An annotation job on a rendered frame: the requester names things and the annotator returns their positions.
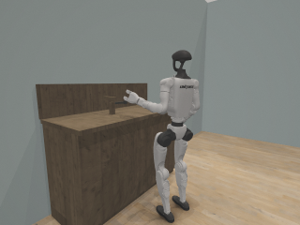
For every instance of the robot right forearm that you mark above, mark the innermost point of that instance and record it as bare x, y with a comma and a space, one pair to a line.
189, 115

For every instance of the robot left forearm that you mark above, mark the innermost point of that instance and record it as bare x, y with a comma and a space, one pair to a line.
150, 106

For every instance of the counter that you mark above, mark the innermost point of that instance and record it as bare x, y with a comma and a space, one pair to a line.
99, 155

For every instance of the left robot foot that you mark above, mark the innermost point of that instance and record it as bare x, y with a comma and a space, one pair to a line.
169, 217

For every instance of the robot left shin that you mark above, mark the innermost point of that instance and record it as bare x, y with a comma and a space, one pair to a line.
163, 187

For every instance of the left robot hand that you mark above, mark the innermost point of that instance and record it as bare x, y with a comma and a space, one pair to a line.
132, 97

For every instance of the left robot upper arm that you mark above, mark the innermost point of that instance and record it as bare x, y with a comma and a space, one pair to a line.
164, 95

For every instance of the right robot upper arm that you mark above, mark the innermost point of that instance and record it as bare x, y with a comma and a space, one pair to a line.
196, 96

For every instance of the tap lever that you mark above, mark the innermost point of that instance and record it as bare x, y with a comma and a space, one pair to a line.
121, 102

